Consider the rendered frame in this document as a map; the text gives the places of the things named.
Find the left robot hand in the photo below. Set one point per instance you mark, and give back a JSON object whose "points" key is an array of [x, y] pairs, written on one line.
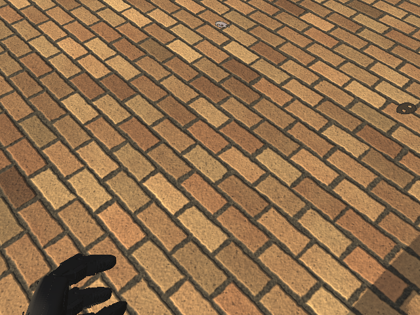
{"points": [[53, 297]]}

